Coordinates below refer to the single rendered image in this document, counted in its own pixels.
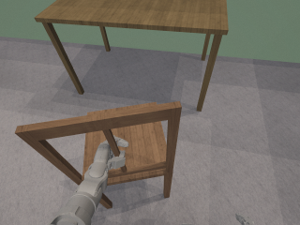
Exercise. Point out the right robot hand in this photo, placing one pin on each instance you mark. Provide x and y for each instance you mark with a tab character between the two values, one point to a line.
244	220

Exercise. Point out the robot left forearm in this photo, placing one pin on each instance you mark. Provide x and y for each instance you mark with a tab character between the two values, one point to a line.
83	203

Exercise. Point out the table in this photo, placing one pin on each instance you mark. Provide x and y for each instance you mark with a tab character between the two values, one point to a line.
208	17

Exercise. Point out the chair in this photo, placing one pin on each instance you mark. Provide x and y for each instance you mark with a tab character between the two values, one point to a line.
147	155

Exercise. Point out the left robot hand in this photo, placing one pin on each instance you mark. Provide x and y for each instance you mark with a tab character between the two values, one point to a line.
105	154

